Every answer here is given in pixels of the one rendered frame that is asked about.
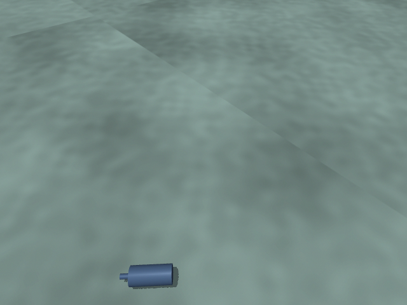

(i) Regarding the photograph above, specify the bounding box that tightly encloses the bottle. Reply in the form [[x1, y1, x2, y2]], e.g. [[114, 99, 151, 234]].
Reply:
[[120, 263, 173, 287]]

